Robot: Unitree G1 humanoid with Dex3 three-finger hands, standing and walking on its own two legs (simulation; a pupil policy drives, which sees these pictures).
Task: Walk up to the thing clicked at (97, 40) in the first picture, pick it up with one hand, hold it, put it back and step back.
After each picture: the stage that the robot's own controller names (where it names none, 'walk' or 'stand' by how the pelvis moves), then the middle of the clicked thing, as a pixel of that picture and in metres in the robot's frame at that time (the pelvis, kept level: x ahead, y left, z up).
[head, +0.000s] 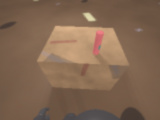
stand; (97, 43) +0.73 -0.05 +0.00
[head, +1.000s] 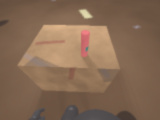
rise first; (84, 44) +0.63 +0.10 +0.03
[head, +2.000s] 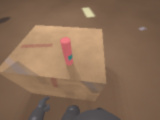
rise first; (67, 53) +0.49 +0.21 +0.03
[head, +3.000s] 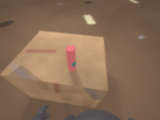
stand; (71, 59) +0.48 +0.17 +0.00
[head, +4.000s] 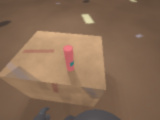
stand; (69, 59) +0.48 +0.18 +0.00
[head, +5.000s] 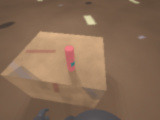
stand; (70, 59) +0.48 +0.18 +0.00
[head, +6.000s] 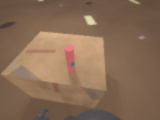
stand; (70, 59) +0.48 +0.18 +0.00
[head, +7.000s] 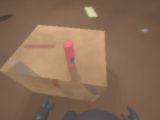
rise first; (69, 55) +0.49 +0.19 +0.00
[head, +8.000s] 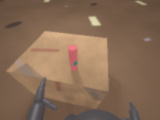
go down; (73, 59) +0.49 +0.18 +0.00
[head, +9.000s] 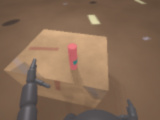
go down; (73, 58) +0.49 +0.17 +0.01
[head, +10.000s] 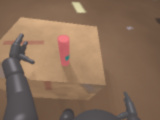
go down; (64, 52) +0.48 +0.17 +0.05
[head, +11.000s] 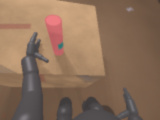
close in; (56, 39) +0.49 +0.18 +0.08
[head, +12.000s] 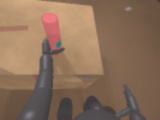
close; (54, 38) +0.51 +0.18 +0.10
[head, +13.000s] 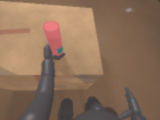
lift; (55, 44) +0.48 +0.17 +0.10
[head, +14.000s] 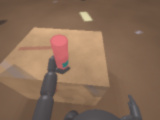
lift; (61, 57) +0.34 +0.17 +0.18
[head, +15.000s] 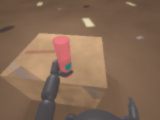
hold; (64, 60) +0.32 +0.16 +0.19
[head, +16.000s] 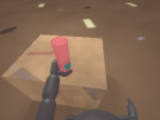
hold; (63, 60) +0.32 +0.16 +0.19
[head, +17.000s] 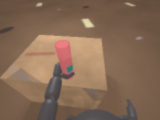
hold; (66, 62) +0.33 +0.15 +0.16
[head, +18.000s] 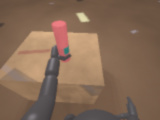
crouch; (62, 44) +0.43 +0.17 +0.20
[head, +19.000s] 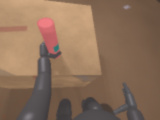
lower; (51, 42) +0.49 +0.19 +0.07
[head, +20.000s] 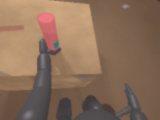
lower; (51, 38) +0.51 +0.18 +0.10
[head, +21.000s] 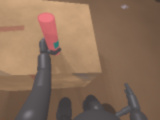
lower; (51, 38) +0.51 +0.18 +0.10
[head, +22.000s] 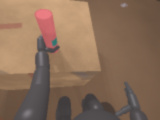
lower; (49, 36) +0.52 +0.18 +0.10
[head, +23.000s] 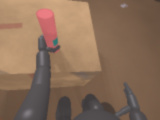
loosen; (50, 35) +0.52 +0.18 +0.10
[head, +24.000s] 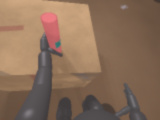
withdraw; (53, 38) +0.51 +0.16 +0.10
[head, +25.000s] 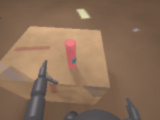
sink last; (71, 56) +0.47 +0.15 +0.05
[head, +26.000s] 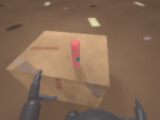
stand; (75, 54) +0.52 +0.16 +0.05
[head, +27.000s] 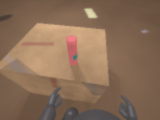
stand; (72, 52) +0.49 +0.16 +0.06
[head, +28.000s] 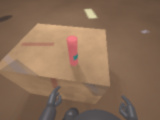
stand; (73, 52) +0.49 +0.16 +0.06
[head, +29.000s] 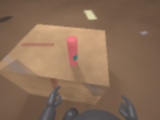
stand; (72, 52) +0.49 +0.16 +0.06
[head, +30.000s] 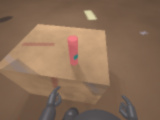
stand; (73, 52) +0.50 +0.16 +0.06
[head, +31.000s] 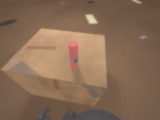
stand; (73, 56) +0.50 +0.16 +0.02
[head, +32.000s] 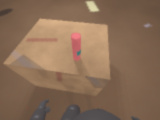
walk; (76, 48) +0.54 +0.14 +0.01
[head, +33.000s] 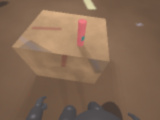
walk; (81, 34) +0.72 +0.12 +0.01
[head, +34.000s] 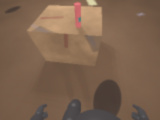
walk; (78, 16) +1.04 +0.22 +0.03
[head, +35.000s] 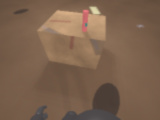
stand; (85, 21) +1.11 +0.14 +0.01
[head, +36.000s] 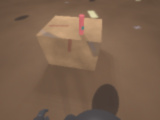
stand; (81, 25) +1.13 +0.17 +0.00
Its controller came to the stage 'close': yes
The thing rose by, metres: 0.21
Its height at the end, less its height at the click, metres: +0.00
